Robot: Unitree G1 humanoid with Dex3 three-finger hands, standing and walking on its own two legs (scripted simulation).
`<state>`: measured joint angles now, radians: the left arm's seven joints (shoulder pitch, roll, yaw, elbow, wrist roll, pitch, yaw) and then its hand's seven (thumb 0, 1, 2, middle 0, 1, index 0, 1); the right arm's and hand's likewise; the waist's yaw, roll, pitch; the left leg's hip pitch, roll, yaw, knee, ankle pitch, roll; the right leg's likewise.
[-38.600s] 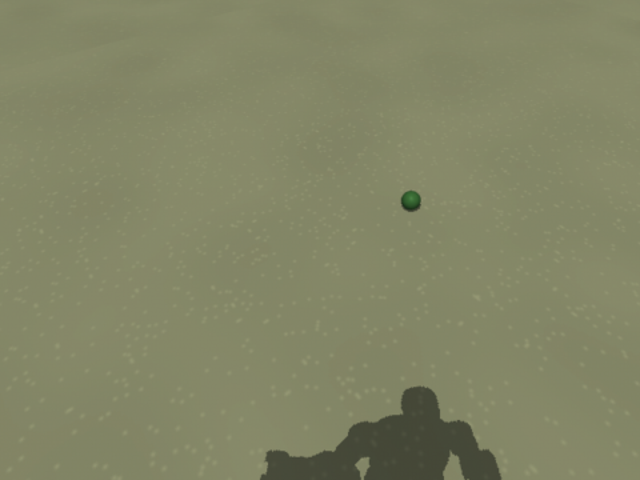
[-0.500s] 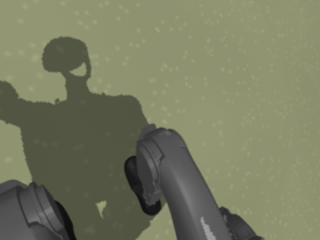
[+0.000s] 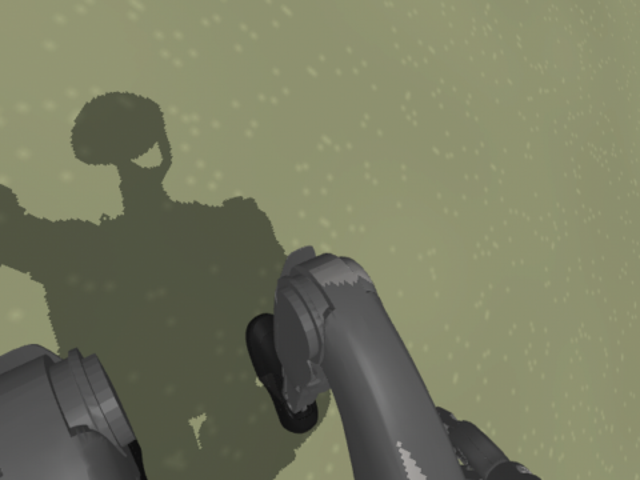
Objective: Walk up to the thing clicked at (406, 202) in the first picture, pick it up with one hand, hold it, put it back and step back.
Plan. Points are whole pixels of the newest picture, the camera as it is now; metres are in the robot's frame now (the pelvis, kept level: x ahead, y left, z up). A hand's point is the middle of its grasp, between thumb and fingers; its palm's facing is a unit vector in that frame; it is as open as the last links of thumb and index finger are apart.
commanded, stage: rest palm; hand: left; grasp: from above
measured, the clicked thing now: out of the picture +0.52 +0.37 -0.28
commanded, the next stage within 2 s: none
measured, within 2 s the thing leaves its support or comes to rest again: neither
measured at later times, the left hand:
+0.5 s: hand out of the picture +0.50 +0.37 -0.23, palm faces -0.45 -0.15 -0.88, open 14.4 cm
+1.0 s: hand out of the picture +0.50 +0.36 -0.23, palm faces -0.42 -0.14 -0.90, open 14.3 cm
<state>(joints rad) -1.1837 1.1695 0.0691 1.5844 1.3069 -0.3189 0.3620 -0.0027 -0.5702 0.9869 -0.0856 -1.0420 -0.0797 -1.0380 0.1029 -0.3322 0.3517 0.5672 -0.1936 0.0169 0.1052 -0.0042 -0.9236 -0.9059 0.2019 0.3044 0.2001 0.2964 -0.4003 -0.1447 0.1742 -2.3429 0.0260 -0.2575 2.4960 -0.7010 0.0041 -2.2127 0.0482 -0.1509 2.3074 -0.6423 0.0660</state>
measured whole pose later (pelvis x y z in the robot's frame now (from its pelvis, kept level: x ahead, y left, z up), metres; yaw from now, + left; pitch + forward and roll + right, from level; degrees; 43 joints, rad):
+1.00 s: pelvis +0.00 +0.00 -0.01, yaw -1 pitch +30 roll -16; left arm -1.19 1.21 0.09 1.64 1.28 -0.23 0.43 0.00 -0.57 1.00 -0.08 -1.04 -0.07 -1.05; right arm 0.09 -0.34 0.37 0.59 -0.20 -0.08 0.11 0.00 -0.92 -0.91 0.20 0.30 0.20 0.30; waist -0.43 -0.14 0.19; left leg -2.37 0.04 -0.27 2.52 -0.72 0.00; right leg -2.24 0.06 -0.16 2.32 -0.64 0.08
